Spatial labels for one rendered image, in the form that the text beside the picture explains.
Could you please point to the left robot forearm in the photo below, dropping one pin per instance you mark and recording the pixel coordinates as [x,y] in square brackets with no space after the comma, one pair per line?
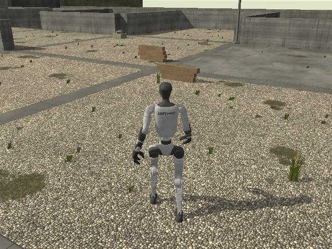
[140,141]

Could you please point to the robot right upper arm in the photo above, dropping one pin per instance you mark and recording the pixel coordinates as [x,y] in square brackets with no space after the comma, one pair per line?
[184,116]

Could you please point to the robot left upper arm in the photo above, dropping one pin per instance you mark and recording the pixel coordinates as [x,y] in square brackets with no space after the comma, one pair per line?
[147,117]

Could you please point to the robot left thigh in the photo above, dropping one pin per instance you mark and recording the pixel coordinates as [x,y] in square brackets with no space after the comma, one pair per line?
[154,155]

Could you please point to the robot left hand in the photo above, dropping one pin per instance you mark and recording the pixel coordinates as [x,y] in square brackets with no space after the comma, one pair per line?
[135,157]

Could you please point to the robot right hand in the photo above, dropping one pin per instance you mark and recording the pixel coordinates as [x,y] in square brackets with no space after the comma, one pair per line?
[184,137]

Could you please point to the left robot foot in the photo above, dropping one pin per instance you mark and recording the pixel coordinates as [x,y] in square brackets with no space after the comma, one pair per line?
[152,199]

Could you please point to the right robot forearm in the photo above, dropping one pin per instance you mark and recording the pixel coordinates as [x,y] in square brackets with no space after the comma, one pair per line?
[188,133]

